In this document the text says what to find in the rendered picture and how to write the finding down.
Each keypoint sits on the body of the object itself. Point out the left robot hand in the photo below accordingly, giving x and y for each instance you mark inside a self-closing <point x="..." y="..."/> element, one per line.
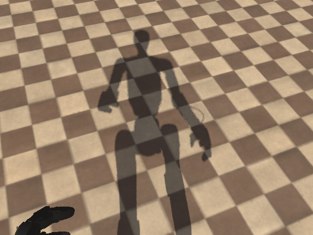
<point x="43" y="218"/>

